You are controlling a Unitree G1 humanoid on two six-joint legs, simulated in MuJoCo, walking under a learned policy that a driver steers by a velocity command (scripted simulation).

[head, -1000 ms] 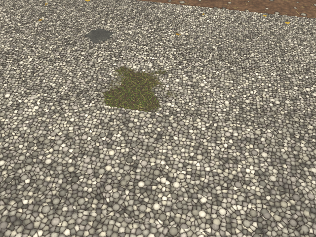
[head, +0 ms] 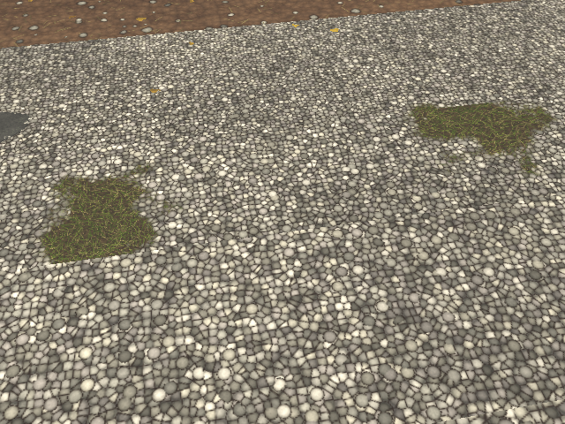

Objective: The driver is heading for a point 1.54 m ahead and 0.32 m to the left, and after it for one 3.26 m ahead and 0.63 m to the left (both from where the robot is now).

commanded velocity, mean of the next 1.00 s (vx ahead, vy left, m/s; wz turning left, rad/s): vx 0.16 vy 0.00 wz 0.03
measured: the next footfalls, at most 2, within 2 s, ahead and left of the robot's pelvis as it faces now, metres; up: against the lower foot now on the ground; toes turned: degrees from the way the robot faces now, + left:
right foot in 0.74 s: +0.09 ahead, -0.12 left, +0.00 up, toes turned +1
left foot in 1.18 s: +0.33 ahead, +0.09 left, +0.00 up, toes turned +8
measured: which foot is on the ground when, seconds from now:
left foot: down 0.00-0.76, up 0.78-1.00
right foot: down 0.00-0.54, up 0.56-0.72, down 0.74-1.00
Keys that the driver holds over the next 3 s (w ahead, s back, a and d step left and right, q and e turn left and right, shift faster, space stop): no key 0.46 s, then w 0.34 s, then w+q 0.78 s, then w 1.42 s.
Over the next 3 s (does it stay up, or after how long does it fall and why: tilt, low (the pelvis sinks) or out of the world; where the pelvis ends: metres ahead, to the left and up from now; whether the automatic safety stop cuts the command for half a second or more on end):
stays up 1.13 0.21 -0.17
